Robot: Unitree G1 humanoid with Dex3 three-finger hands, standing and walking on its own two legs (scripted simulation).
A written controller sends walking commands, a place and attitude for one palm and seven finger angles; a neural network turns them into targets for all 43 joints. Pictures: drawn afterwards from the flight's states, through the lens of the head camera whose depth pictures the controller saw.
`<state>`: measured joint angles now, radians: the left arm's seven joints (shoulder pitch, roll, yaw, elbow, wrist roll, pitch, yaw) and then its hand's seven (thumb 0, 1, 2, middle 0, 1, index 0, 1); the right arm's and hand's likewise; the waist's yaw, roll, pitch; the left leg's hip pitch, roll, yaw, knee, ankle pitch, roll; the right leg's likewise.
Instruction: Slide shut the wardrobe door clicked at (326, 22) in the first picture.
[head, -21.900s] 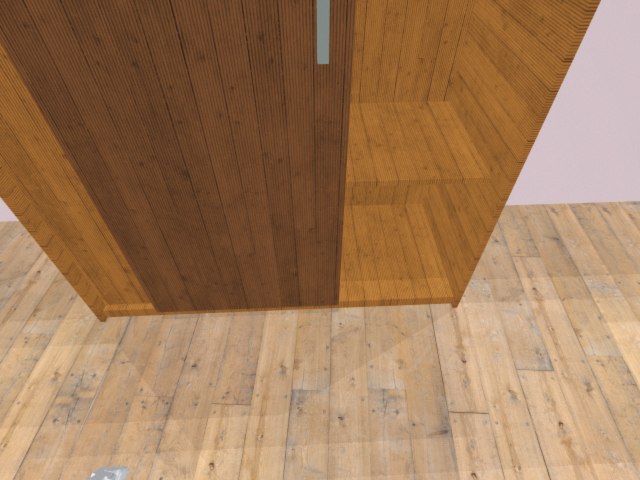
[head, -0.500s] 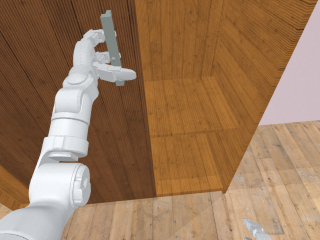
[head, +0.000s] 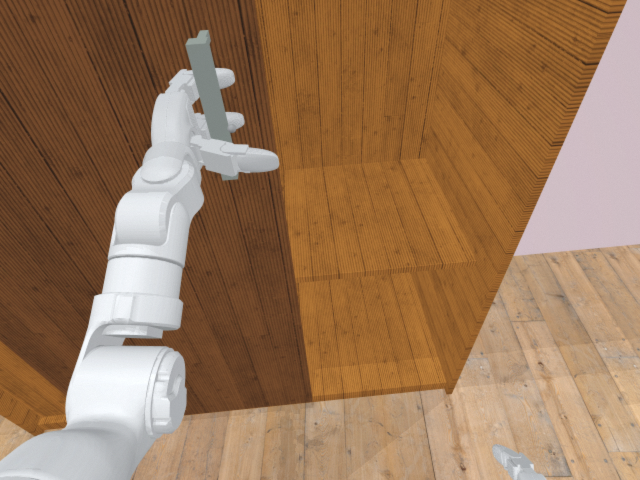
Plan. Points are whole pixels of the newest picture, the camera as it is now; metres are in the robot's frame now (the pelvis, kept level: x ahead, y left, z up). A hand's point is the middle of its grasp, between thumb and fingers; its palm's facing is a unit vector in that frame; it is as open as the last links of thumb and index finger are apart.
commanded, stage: slide the fingers in behind the handle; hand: left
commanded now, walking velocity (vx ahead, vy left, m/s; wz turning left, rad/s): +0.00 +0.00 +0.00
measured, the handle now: (217, 109) +0.49 +0.14 +0.26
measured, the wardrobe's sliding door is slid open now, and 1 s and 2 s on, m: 0.43 0.43 0.43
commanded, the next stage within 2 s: grip the handle and tug to test in 0.64 s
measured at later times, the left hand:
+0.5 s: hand (231, 129) +0.43 +0.11 +0.26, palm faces +0.09 -1.00 +0.01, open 14.4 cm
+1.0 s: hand (231, 129) +0.43 +0.11 +0.26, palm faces +0.11 -0.99 +0.00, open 12.8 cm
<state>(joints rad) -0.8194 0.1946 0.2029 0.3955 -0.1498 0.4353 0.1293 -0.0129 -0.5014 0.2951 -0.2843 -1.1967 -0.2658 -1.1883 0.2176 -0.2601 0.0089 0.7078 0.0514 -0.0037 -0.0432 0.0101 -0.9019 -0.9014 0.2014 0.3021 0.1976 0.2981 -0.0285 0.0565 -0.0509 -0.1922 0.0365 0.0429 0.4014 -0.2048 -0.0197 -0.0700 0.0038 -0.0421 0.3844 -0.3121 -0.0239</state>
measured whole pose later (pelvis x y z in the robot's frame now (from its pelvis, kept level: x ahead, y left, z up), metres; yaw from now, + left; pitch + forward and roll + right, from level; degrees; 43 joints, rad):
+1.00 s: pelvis +0.01 +0.01 +0.00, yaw +0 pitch +0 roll +1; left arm -0.78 0.17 0.18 0.30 -0.15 0.48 0.15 -0.01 -0.25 0.40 -0.28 -1.23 -0.26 -1.19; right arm 0.20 -0.25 0.01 0.70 0.04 0.02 -0.03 0.01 -0.90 -0.90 0.20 0.30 0.20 0.30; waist -0.03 0.05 -0.05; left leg -0.18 0.03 0.05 0.40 -0.22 -0.01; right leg -0.06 -0.01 -0.03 0.38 -0.32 -0.01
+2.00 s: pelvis +0.02 +0.00 +0.00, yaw +0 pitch +1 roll +1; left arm -0.70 0.18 0.19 0.18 -0.16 0.50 0.14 0.00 0.75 0.80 -0.33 -1.37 -0.26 -1.31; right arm 0.18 -0.25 0.01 0.66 0.05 0.03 -0.02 0.01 -0.90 -0.90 0.20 0.30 0.20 0.30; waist -0.02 0.06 -0.07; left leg -0.18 0.02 0.05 0.41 -0.24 -0.01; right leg -0.06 -0.01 -0.04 0.39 -0.34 -0.02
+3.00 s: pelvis +0.06 -0.05 -0.03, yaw +9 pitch -6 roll +1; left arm -0.75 0.15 0.06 0.16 -0.08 0.07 0.11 -0.10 0.78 0.83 -0.60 -1.40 -0.12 -1.40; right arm 0.12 -0.18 -0.01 0.62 0.04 0.01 0.02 0.01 -0.90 -0.90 0.20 0.30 0.20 0.30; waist 0.07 0.11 0.23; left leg -0.19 0.08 -0.02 0.76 -0.45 -0.02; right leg -0.33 0.03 -0.09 0.68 -0.23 -0.08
